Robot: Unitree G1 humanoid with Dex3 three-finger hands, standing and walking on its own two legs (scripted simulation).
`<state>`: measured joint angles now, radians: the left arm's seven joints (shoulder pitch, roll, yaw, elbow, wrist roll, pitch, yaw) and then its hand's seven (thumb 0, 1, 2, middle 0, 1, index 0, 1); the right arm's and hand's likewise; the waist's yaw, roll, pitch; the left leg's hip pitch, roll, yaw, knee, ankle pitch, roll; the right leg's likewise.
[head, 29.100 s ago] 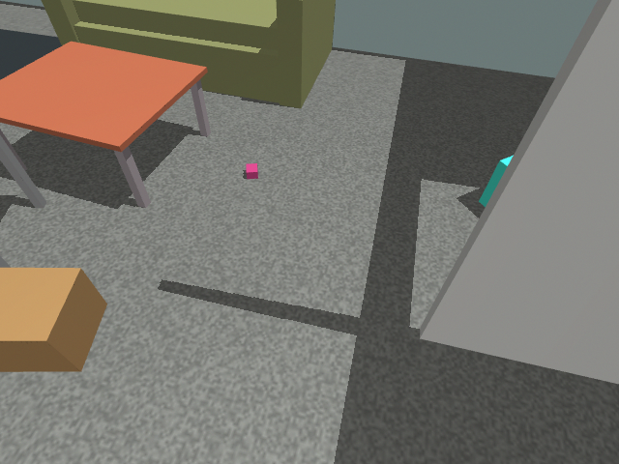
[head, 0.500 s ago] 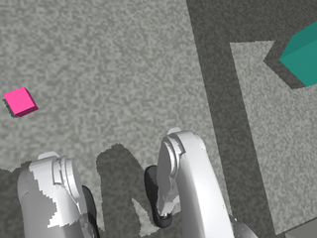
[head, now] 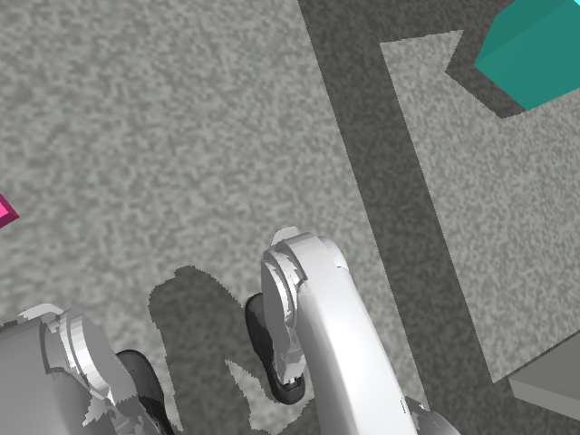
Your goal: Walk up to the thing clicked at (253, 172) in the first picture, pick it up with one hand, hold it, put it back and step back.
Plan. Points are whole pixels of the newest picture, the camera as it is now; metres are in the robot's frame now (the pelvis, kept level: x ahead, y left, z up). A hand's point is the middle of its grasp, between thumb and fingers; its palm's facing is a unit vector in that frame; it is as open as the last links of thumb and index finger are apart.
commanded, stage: approach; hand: left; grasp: from above
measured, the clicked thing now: out of the picture +0.48 +0.30 -0.30
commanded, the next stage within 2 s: rest palm in 0.08 s
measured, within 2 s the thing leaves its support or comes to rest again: neither
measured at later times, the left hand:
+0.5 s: hand out of the picture +0.45 +0.31 -0.21, palm faces -0.40 -0.22 -0.89, open 14.5 cm
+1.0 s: hand out of the picture +0.48 +0.30 -0.25, palm faces -0.36 -0.24 -0.90, open 14.4 cm
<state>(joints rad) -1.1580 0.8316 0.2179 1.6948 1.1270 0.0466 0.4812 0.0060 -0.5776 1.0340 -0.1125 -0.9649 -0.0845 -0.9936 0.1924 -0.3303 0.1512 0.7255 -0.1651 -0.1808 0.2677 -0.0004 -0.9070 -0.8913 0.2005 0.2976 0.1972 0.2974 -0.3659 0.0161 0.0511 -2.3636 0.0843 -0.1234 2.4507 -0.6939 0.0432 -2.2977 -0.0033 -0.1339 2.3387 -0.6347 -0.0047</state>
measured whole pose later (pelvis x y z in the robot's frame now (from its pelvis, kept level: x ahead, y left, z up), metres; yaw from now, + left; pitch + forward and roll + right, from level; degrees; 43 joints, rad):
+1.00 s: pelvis +0.00 +0.01 -0.02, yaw -4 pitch +29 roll -14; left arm -1.15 1.00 0.26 1.81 1.16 -0.05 0.65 0.00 -0.57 1.01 -0.11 -0.94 -0.08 -0.97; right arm 0.16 -0.35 0.26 0.71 -0.26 -0.31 0.35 0.00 -0.91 -0.90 0.20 0.30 0.20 0.30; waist -0.42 -0.10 0.18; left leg -2.37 0.07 -0.21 2.55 -0.73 0.05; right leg -2.25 0.01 -0.20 2.37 -0.65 0.01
